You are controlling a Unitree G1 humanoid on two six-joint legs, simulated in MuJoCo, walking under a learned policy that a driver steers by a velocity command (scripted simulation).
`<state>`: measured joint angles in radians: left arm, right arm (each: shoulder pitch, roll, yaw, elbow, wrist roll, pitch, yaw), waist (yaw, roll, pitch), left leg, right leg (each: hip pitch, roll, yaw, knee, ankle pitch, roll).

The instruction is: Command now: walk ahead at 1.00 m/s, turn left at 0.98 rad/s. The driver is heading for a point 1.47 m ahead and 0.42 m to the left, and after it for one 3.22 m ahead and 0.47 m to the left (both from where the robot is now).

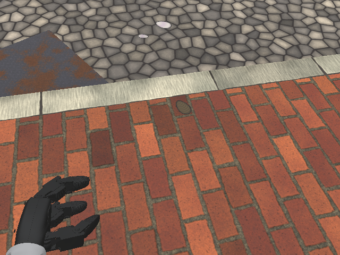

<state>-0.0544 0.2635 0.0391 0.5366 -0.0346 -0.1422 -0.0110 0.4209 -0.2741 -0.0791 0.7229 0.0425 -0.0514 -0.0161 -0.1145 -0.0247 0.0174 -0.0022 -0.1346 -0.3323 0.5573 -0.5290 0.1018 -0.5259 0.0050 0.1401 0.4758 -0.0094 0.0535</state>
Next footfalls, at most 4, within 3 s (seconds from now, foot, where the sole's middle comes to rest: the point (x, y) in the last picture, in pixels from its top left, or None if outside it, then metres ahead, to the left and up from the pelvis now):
0.02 right None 0.21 -0.17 -0.75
0.50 left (107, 241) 0.55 0.17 -0.75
0.98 right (87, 137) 1.06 0.27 -0.75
1.38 left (21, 122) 1.18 0.59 -0.75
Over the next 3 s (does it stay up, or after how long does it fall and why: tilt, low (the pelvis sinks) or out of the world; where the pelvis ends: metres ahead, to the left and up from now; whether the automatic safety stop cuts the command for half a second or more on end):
stays up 1.40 0.23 0.01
